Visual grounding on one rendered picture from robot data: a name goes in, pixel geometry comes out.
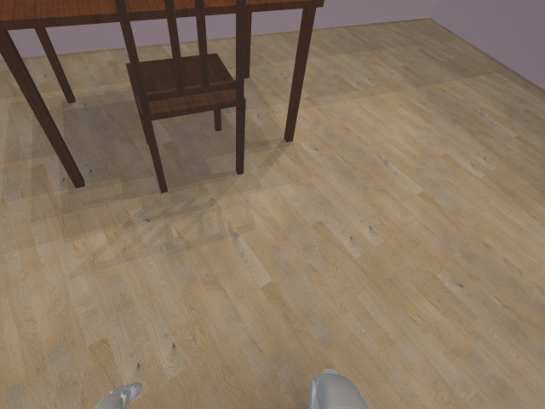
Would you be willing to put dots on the chair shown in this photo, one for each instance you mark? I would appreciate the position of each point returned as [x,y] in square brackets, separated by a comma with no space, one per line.
[186,85]

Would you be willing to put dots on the table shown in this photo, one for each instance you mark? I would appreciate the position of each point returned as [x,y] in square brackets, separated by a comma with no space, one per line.
[38,14]

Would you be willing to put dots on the robot right thigh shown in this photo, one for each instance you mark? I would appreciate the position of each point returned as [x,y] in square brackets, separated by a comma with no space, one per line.
[331,391]

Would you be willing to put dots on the robot left hand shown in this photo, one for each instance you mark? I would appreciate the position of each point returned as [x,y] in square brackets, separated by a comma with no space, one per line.
[120,397]

